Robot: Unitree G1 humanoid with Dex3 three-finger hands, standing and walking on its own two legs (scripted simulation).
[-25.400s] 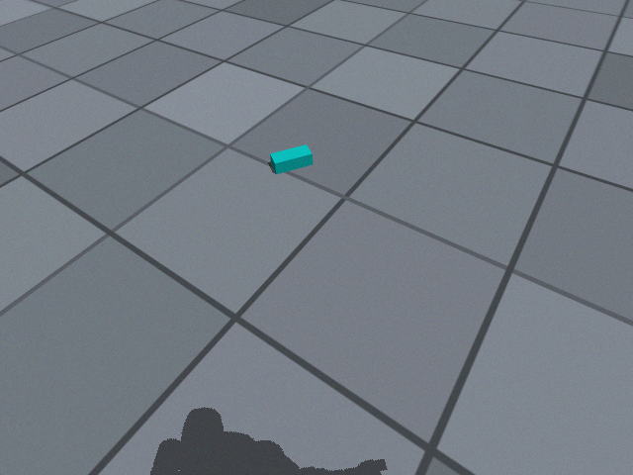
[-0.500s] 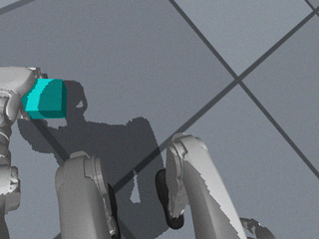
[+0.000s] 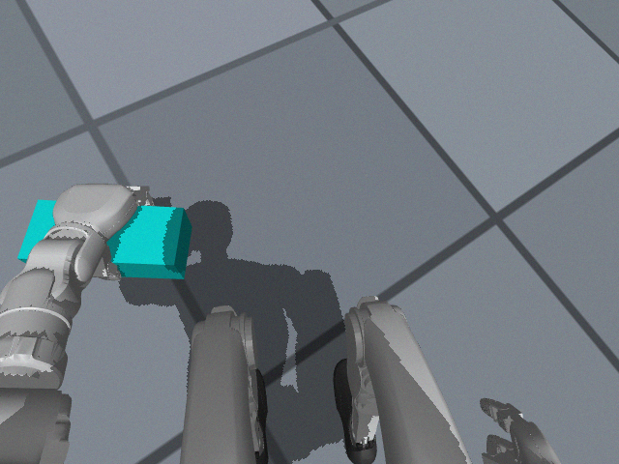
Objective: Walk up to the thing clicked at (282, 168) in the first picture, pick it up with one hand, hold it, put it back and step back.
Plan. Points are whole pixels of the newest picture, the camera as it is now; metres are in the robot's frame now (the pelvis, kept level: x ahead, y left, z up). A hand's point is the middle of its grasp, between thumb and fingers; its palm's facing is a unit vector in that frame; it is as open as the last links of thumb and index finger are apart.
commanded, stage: lift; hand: left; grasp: from above
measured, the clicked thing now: (114, 241) +0.42 +0.29 -0.14
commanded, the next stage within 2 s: hold in 1.02 s
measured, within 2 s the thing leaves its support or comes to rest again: neither
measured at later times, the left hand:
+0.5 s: hand (28, 240) +0.35 +0.26 +0.09, palm faces -0.48 -0.04 -0.88, open 11.4 cm
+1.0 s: hand out of the picture +0.36 +0.24 +0.18, palm faces -0.49 -0.06 -0.87, open 11.4 cm
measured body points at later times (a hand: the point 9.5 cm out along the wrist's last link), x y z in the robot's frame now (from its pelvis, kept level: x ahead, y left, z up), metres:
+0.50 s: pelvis +0.02 +0.00 +0.18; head +0.11 +0.03 +0.62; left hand +0.37 +0.26 +0.14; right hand +0.13 -0.26 +0.06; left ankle +0.09 +0.10 -0.43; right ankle +0.09 -0.12 -0.43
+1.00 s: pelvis +0.07 +0.00 +0.27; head +0.13 +0.01 +0.71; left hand +0.38 +0.24 +0.23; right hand +0.17 -0.26 +0.14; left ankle +0.09 +0.10 -0.43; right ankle +0.09 -0.12 -0.43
